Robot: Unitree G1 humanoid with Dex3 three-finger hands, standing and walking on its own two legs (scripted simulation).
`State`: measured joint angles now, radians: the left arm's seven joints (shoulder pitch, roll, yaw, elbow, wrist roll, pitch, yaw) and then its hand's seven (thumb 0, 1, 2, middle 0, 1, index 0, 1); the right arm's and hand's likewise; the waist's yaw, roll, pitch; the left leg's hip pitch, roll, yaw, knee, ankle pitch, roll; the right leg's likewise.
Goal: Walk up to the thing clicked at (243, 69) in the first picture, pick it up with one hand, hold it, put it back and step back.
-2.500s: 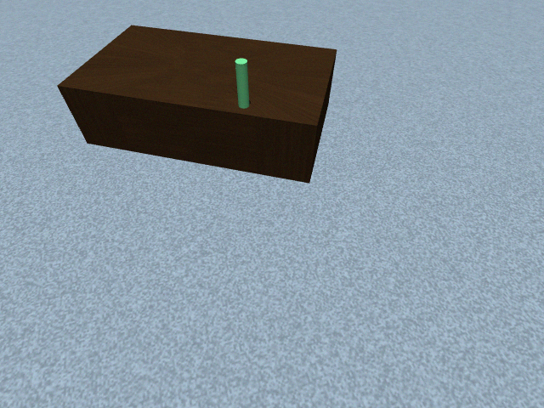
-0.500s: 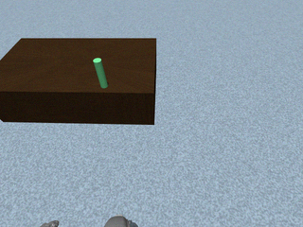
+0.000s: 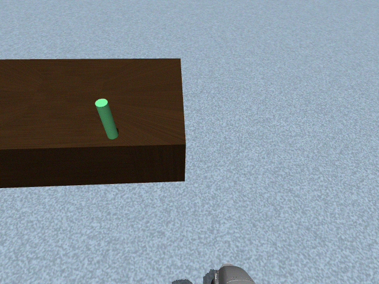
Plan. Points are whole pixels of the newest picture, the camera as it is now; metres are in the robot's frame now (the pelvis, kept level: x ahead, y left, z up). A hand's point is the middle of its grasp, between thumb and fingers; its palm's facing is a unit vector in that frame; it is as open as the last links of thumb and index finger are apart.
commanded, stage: walk up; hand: left
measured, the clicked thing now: (107, 120) +0.82 +0.34 -0.31
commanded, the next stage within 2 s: none
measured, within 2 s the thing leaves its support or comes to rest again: neither
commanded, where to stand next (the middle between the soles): +0.44 +0.05 m, yaw +0 degrees
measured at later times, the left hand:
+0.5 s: hand (58, 261) +0.21 +0.31 -0.15, palm faces +0.00 -0.92 -0.40, open 7.4 cm
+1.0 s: hand (82, 186) +0.40 +0.30 -0.14, palm faces -0.04 -0.90 -0.44, open 7.4 cm
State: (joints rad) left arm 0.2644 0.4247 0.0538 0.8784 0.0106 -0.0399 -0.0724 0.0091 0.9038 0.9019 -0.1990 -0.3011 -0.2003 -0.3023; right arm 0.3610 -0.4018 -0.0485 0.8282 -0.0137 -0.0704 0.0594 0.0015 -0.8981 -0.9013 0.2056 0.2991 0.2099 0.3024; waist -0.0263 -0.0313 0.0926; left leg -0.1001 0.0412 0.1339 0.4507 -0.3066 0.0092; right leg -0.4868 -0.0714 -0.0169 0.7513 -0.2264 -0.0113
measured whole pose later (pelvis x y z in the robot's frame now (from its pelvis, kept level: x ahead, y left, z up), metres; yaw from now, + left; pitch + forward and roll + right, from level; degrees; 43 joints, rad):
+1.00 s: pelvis +0.32 +0.02 -0.02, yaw -1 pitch -3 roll +0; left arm 0.26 0.39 0.04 0.88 0.01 -0.08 -0.01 0.01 0.90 0.90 -0.20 -0.30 -0.20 -0.30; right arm 0.30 -0.42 -0.04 0.88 0.00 0.01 0.03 0.00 -0.90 -0.90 0.20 0.30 0.21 0.30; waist 0.00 0.06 0.11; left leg -0.36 0.03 0.00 0.98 -0.51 0.02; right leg -0.35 -0.02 -0.05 0.66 -0.26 -0.03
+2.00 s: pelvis +0.38 +0.04 +0.01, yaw +0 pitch -3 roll +0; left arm 0.06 0.35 0.02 1.17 0.01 -0.01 -0.01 0.01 0.90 0.90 -0.20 -0.30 -0.20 -0.30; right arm 0.06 -0.36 0.00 1.17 0.00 0.00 0.02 0.00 -0.90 -0.90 0.20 0.30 0.21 0.30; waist 0.01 0.01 0.06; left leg -0.16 0.04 0.01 0.35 -0.15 -0.03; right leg -0.12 -0.04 -0.04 0.34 -0.17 0.02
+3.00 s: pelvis +0.39 +0.03 +0.01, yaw +0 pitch -2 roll +0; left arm 0.11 0.35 0.01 1.14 0.01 -0.01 -0.01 0.01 0.90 0.90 -0.20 -0.30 -0.20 -0.30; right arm 0.09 -0.35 0.00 1.14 -0.01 0.00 0.01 0.00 -0.90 -0.90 0.20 0.30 0.21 0.30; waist 0.00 0.01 0.05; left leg -0.13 0.05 0.00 0.32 -0.15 -0.05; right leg -0.10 -0.03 -0.05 0.33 -0.20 0.01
